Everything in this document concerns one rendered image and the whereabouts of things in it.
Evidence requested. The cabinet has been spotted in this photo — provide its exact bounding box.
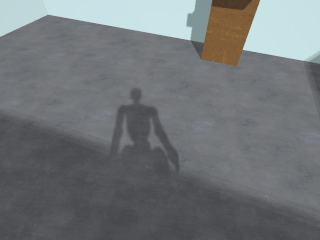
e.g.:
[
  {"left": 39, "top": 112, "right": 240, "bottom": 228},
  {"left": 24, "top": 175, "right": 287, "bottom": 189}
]
[{"left": 201, "top": 0, "right": 260, "bottom": 67}]

